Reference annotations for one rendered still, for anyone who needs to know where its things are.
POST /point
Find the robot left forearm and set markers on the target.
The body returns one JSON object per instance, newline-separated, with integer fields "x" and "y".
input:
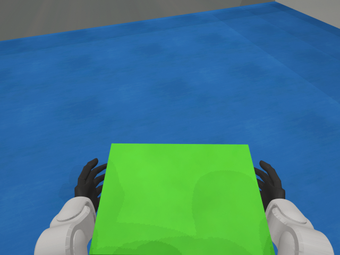
{"x": 70, "y": 230}

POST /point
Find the right robot hand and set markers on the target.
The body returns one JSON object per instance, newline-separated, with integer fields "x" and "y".
{"x": 271, "y": 187}

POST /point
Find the left robot hand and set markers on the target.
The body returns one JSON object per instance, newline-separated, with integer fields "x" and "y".
{"x": 87, "y": 182}

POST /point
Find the carton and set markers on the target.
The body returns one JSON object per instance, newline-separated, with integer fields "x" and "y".
{"x": 180, "y": 199}

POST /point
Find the robot right forearm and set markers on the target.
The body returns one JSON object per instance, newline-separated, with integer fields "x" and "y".
{"x": 292, "y": 233}

